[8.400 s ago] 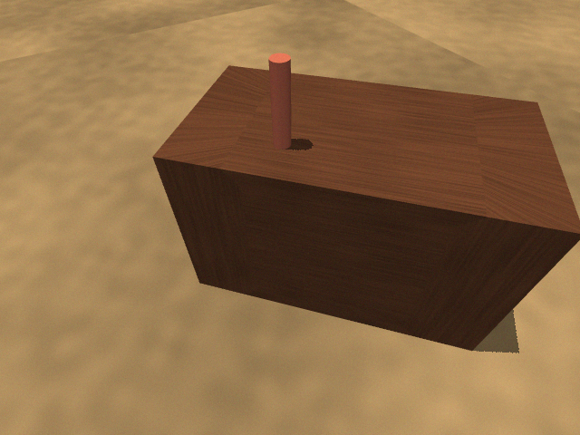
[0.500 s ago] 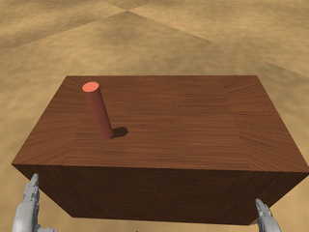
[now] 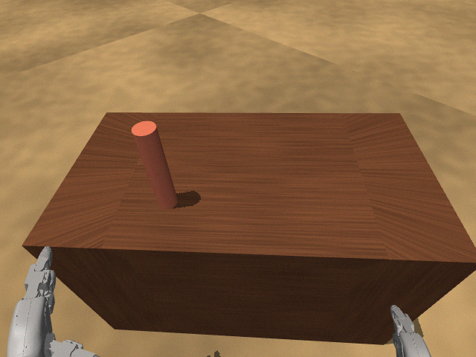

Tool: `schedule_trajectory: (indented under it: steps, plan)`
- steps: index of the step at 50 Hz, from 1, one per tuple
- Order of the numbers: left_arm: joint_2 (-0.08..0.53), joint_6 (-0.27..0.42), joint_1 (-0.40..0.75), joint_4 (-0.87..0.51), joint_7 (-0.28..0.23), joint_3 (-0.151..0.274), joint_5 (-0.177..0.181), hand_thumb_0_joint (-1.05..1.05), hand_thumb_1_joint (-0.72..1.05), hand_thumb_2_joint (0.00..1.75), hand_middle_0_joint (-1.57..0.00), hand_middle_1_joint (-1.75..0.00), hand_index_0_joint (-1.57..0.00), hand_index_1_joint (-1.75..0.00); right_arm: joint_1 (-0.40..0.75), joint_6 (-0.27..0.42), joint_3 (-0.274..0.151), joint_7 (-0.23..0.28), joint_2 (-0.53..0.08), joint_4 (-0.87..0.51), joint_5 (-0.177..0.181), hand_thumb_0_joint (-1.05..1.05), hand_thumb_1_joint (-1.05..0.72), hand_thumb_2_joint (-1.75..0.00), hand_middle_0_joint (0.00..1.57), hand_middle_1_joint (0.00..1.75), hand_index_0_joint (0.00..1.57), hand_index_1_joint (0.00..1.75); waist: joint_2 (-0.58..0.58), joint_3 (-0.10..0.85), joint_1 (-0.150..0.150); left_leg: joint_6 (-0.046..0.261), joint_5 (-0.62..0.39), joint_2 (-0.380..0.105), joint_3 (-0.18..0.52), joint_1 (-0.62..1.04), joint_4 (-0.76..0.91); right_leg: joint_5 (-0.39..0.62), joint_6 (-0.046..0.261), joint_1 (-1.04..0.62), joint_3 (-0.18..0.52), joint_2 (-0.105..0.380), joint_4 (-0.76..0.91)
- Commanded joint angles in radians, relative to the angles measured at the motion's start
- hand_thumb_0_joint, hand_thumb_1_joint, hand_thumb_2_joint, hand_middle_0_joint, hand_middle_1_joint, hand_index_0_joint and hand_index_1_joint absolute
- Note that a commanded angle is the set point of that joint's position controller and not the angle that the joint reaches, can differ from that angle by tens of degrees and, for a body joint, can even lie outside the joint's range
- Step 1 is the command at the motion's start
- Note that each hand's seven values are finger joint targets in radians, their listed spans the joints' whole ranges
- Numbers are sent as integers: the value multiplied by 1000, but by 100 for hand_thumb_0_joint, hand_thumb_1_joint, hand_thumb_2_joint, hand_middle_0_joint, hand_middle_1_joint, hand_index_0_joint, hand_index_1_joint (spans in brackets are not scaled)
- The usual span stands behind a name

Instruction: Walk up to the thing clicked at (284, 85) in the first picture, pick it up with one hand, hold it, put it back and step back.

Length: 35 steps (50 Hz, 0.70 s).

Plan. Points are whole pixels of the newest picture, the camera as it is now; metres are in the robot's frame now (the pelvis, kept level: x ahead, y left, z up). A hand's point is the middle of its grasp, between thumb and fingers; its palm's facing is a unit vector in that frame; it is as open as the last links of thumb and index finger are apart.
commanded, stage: go down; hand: left
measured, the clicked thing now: (157, 169) +0.53 +0.22 +0.00
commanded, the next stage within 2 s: none
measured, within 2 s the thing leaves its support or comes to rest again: neither
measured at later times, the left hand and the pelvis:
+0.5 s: hand (66, 238) +0.31 +0.32 +0.05, palm faces +0.16 -0.98 -0.06, open 17.5 cm; pelvis +0.01 +0.01 -0.01, yaw -1 degrees
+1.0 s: hand (53, 226) +0.33 +0.35 +0.05, palm faces +0.16 -0.99 -0.01, open 17.6 cm; pelvis -0.01 +0.01 -0.03, yaw +0 degrees
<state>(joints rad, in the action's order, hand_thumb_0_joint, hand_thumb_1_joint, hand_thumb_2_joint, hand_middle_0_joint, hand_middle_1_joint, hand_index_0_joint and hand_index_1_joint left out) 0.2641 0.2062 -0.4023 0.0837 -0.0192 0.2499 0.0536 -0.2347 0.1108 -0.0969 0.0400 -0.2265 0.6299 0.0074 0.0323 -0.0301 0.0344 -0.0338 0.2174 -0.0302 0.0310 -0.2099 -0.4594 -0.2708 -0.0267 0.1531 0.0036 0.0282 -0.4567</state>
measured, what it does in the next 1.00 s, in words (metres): stands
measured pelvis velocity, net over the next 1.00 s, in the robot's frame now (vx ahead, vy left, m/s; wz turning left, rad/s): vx -0.01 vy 0.01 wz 0.00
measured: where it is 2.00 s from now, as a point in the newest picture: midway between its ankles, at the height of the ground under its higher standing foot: outside the picture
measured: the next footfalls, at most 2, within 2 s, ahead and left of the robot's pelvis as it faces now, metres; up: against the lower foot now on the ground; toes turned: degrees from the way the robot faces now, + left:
none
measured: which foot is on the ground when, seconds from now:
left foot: down 0.00-1.00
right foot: down 0.00-1.00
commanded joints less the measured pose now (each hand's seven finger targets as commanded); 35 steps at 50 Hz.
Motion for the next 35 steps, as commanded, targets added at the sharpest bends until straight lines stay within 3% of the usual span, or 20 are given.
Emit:
schedule_trajectory:
  steps: [1, 4, 7, 8, 11, 12, 14, 16, 17, 19, 21, 22, 23, 24, 26, 27, 28, 30, 31, 35]
  plan:
    - [218, 80, 146, -157, 18, 135, 13, 0, -61, 4, -7, -8, -7, -8, 81, 51, -37, 6, -121, -200, 1, 0, 51, -5, 5, 5, 5, 5, -36, 101, -21, 38, -59, 40, -69, 31, 26, 83, 14, 59, -44, -19, 71]
    - [288, 104, 270, -116, 44, 202, 27, 0, -59, 5, -6, -8, -6, -8, 60, 39, -44, 11, -121, -151, -2, 0, 52, -5, 5, 5, 5, 5, -28, 114, -35, 38, -77, 42, -65, 23, 5, 117, 11, 81, -39, -12, 46]
    - [315, 137, 421, -46, 93, 238, 83, 0, -57, 5, -5, -7, -6, -7, 106, 54, -52, 17, -131, -161, 6, 0, 52, -5, 5, 5, 5, 5, -29, 140, -48, 39, -56, 40, -54, -2, -23, 110, 8, 106, -35, -6, 18]
    - [311, 142, 460, 14, 118, 234, 103, 0, -57, 7, -4, -7, -5, -7, 117, 59, -32, 19, -117, -173, 12, 0, 51, -5, 5, 5, 5, 5, -38, 142, -58, 41, -46, 39, -50, -12, -33, 104, 7, 118, -34, -5, 12]
    - [372, 159, 528, 145, 209, 257, 139, 0, -55, 7, -4, -7, -4, -7, 86, 57, -44, 31, -137, -134, 20, 0, 52, -5, 5, 5, 5, 5, -9, 138, -71, 44, -27, 42, -43, -34, -47, 89, 11, 154, -25, 0, 1]
    - [379, 164, 569, 170, 243, 252, 150, 0, -55, 8, -4, -7, -4, -6, 95, 57, 2, 31, -95, -136, 21, 0, 52, -5, 5, 5, 5, 5, 20, 164, -64, 43, -39, 43, -41, -36, -55, 99, 15, 156, -22, 3, -12]
    - [417, 164, 615, 256, 309, 271, 179, 0, -56, 8, -4, -7, -4, -7, 112, 61, -36, 40, -153, -159, 25, 0, 52, -5, 5, 5, 5, 5, 25, 193, -68, 38, -52, 36, -35, -35, -61, 110, 22, 165, -33, -9, -34]
    - [447, 162, 668, 311, 367, 294, 207, 0, -56, 8, -4, -7, -4, -7, 85, 63, -4, 39, -132, -153, 22, 0, 52, -5, 5, 5, 5, 5, 58, 237, -65, 36, -92, 32, -31, -32, -77, 146, 26, 164, -37, -15, -58]
    - [488, 164, 684, 342, 391, 327, 223, 0, -55, 8, -4, -7, -4, -7, 74, 64, -32, 41, -162, -137, 24, 0, 53, -5, 5, 5, 5, 5, 66, 247, -61, 34, -105, 31, -30, -42, -85, 153, 28, 165, -37, -19, -66]
    - [518, 173, 722, 368, 433, 350, 244, 0, -52, 7, -4, -5, -4, -5, 70, 70, -2, 38, -146, -186, 23, 0, 52, -5, 5, 5, 5, 5, 61, 313, -54, 35, -162, 30, -29, -29, -105, 202, 27, 142, -35, -18, -79]
    - [497, 173, 713, 433, 464, 342, 257, 0, -51, 7, -3, -5, -4, -5, 68, 73, 24, 33, -121, -182, 22, 0, 52, -5, 5, 5, 5, 5, 49, 278, -40, 35, -167, 30, -28, -66, -111, 199, 30, 160, -37, -22, -89]
    - [506, 177, 709, 447, 477, 348, 260, 0, -54, 7, -4, -6, -4, -6, 96, 77, 28, 35, -128, -226, 20, 0, 52, -5, 5, 5, 5, 5, 56, 303, -36, 32, -175, 29, -30, -57, -114, 200, 31, 152, -37, -22, -93]
    - [519, 176, 690, 486, 484, 361, 260, 0, -55, 6, -4, -5, -4, -5, 82, 76, 3, 38, -158, -239, 18, 0, 52, -5, 5, 5, 5, 5, 36, 316, -39, 31, -192, 25, -26, -64, -119, 207, 32, 154, -37, -26, -100]
    - [510, 175, 664, 489, 492, 359, 258, 0, -54, 7, -4, -5, -4, -5, 62, 75, 32, 33, -133, -245, 13, 0, 53, -5, 5, 5, 5, 5, 47, 324, -21, 28, -219, 23, -25, -70, -125, 219, 35, 150, -39, -28, -106]
    - [514, 172, 657, 485, 501, 366, 264, 0, -55, 7, -4, -5, -4, -5, 33, 72, 41, 27, -130, -239, 11, 0, 54, -5, 5, 5, 5, 5, 88, 337, -10, 22, -274, 13, -22, -66, -134, 225, 37, 164, -41, -32, -120]
    - [514, 173, 693, 453, 502, 357, 265, 0, -55, 7, -4, -4, -4, -5, 45, 75, 6, 30, -169, -260, 8, 0, 53, -5, 5, 5, 5, 5, 85, 351, -24, 21, -291, 10, -20, -56, -138, 233, 36, 169, -40, -35, -122]
    - [515, 171, 664, 466, 500, 374, 267, 0, -54, 7, -4, -4, -4, -5, 43, 77, 11, 28, -168, -280, 6, 0, 53, -5, 5, 5, 5, 5, 73, 364, -14, 21, -298, 8, -19, -52, -141, 235, 36, 161, -43, -36, -125]
    - [555, 185, 763, 402, 496, 388, 267, 0, -55, 8, -4, -4, -4, -5, 45, 83, 14, 30, -174, -313, 6, 0, 53, -5, 5, 5, 5, 5, 89, 406, -33, 22, -317, 6, -19, -33, -156, 258, 33, 158, -37, -35, -132]
    - [554, 192, 797, 357, 493, 381, 263, 0, -55, 8, -4, -5, -4, -6, 48, 84, -8, 32, -186, -301, 4, 0, 54, -5, 5, 5, 5, 5, 114, 390, -36, 18, -306, 1, -17, -30, -151, 237, 36, 178, -38, -39, -138]
    - [528, 193, 768, 388, 496, 369, 255, 0, -54, 9, -4, -4, -4, -5, -4, 90, -20, 36, -188, -243, 0, 0, 53, -5, 5, 5, 5, 5, 91, 356, -59, 23, -302, -6, -13, -21, -165, 216, 33, 238, -39, -44, -151]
